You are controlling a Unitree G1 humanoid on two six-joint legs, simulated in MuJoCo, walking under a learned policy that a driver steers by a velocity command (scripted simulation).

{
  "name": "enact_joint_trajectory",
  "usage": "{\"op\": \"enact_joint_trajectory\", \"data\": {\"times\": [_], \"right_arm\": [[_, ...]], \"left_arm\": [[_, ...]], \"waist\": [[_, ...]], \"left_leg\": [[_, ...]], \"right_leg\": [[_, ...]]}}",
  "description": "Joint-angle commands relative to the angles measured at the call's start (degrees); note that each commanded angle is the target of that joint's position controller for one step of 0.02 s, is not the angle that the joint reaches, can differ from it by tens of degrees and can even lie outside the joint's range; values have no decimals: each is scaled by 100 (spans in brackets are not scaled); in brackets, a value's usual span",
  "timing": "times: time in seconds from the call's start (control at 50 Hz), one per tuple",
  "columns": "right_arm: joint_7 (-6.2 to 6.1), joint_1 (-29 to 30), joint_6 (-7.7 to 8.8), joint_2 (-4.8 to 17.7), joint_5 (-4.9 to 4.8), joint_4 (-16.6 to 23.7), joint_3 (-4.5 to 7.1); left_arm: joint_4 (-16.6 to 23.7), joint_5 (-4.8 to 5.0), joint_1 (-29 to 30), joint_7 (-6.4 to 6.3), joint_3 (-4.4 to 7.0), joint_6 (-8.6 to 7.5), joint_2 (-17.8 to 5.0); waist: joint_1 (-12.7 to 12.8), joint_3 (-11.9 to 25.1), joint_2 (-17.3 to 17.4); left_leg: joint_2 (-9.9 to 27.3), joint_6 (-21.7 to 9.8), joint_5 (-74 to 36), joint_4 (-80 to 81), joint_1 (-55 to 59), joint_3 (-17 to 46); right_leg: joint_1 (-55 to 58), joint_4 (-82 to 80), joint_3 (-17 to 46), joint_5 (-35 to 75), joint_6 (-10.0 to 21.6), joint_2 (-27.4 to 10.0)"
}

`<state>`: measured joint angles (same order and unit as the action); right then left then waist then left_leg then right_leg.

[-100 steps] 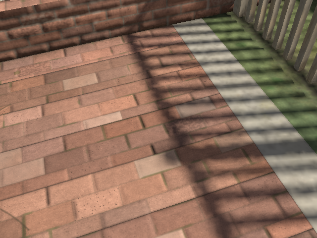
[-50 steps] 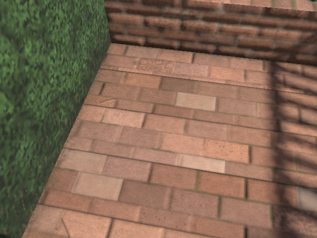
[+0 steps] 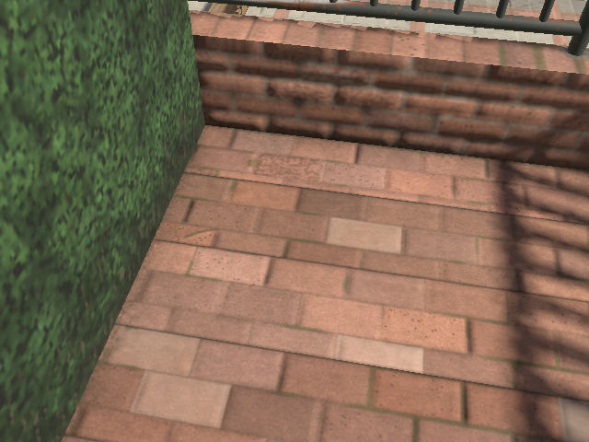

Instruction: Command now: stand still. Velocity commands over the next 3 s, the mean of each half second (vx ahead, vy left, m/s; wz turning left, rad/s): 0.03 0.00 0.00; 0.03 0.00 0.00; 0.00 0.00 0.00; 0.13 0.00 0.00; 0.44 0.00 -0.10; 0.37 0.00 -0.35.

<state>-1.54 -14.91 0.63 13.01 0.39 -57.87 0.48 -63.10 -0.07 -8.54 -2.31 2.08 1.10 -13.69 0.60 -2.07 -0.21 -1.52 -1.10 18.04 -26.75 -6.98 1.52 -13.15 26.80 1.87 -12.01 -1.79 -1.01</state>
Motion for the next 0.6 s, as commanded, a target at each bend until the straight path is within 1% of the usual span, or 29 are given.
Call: {"op": "enact_joint_trajectory", "data": {"times": [0.02,0.32,0.34,0.36,0.38,0.4,0.42,0.44,0.46,0.48,0.5,0.52,0.54,0.6], "right_arm": [[-22,-239,43,605,-2,84,103],[-32,-550,47,440,-16,-200,54],[-41,-658,39,401,-17,-261,47],[-61,-696,20,486,-49,-274,81],[-84,-664,6,672,-85,-226,143],[-95,-582,15,670,-91,-162,143],[-90,-454,60,585,-71,-123,112],[-73,-323,115,503,-50,-108,89],[-62,-361,154,443,-27,-127,86],[-55,-615,160,339,-17,-181,74],[-54,-841,154,317,-21,-254,67],[-58,-939,138,310,-55,-288,60],[-69,-949,116,303,-76,-300,49],[-78,-954,29,299,-59,-308,30]], "left_arm": [[114,0,-21,-27,86,-46,-604],[-58,8,-318,-58,33,-47,-467],[-110,6,-418,-62,14,-41,-393],[-119,30,-429,-70,18,-34,-386],[-94,54,-406,-74,32,-46,-404],[-9,24,-232,-68,5,-86,-325],[38,-19,-192,-48,-48,-146,-148],[9,-65,-328,-24,-89,-197,-55],[-41,-85,-460,-5,-70,-224,-204],[-85,-39,-525,11,-20,-239,-447],[-104,23,-599,18,-25,-242,-437],[-117,57,-631,23,-43,-236,-375],[-105,66,-626,29,-46,-229,-365],[-92,64,-655,38,-47,-206,-358]], "waist": [[-3,18,39],[-14,-82,37],[-19,43,78],[-46,-46,170],[-79,-219,369],[-102,-564,489],[-36,-727,581],[72,-776,529],[62,-716,329],[-52,-505,-104],[-94,-209,-238],[-111,-57,-217],[-104,38,-135],[-76,217,-85]], "left_leg": [[266,-51,-913,642,-675,224],[226,-50,-780,691,-739,160],[192,-74,-194,762,-696,138],[188,-166,760,850,-777,206],[313,-342,1776,984,-898,452],[571,-484,2116,1227,-1127,798],[779,-541,1949,1327,-1310,1027],[752,-471,1328,1204,-1446,938],[481,-309,456,910,-1401,573],[169,-125,-323,576,-1133,149],[64,4,-852,375,-831,-15],[58,59,-1178,313,-679,-41],[73,78,-1418,256,-563,-49],[128,97,-1712,214,-413,-25]], "right_leg": [[480,-259,64,815,157,-86],[384,-283,49,709,163,-64],[431,-248,-48,208,164,21],[286,-55,-214,-560,179,180],[-31,259,-401,-1383,206,350],[-359,445,-402,-1269,219,350],[-340,418,-277,-725,228,207],[-117,169,-105,-153,231,48],[53,3,2,363,225,9],[155,30,50,895,269,6],[291,60,78,1300,328,-8],[381,97,96,1600,356,-20],[428,120,113,1837,372,-33],[595,135,131,2181,413,-62]]}}
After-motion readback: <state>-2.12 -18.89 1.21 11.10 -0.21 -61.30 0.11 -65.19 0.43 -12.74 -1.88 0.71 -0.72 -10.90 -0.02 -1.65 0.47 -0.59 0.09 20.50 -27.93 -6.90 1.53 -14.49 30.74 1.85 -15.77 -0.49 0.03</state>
